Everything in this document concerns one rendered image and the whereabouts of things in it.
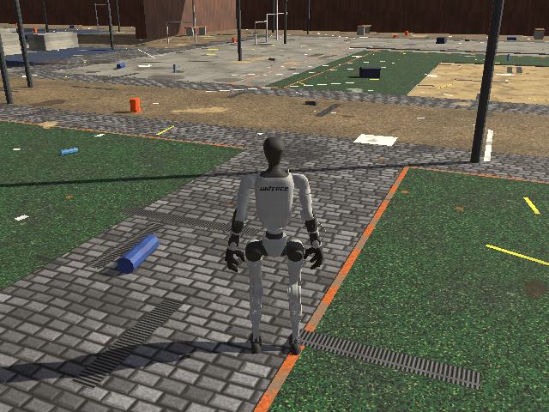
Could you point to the robot right foot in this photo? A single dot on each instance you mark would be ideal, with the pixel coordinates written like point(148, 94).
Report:
point(295, 347)

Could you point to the left robot upper arm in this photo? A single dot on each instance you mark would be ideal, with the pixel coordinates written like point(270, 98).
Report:
point(247, 182)

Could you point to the left robot shin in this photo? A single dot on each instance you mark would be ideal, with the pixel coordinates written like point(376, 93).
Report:
point(255, 315)

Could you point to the robot left forearm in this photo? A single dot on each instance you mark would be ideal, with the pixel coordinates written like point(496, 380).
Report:
point(235, 233)

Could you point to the robot right forearm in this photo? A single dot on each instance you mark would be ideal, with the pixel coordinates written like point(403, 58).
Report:
point(312, 230)

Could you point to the robot left hand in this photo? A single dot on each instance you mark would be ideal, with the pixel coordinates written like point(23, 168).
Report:
point(230, 259)

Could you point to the robot right hand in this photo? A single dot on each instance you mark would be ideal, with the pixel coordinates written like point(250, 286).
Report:
point(318, 256)

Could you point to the right robot upper arm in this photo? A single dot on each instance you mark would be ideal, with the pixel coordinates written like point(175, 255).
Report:
point(301, 182)

